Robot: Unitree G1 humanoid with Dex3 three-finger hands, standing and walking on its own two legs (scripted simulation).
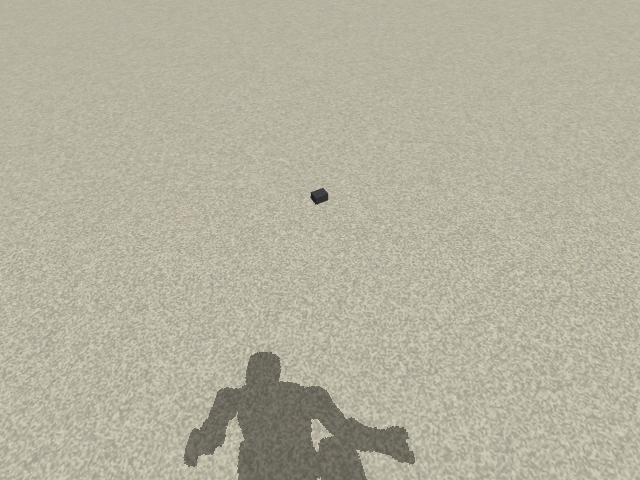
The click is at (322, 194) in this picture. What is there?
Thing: small box
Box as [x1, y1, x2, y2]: [311, 188, 327, 204]
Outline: 323,188 311,192 311,198 316,204 327,199 327,193
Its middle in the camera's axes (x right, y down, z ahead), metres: -0.01 -0.20 +1.83
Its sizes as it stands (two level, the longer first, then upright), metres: 0.067 0.050 0.041
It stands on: the floor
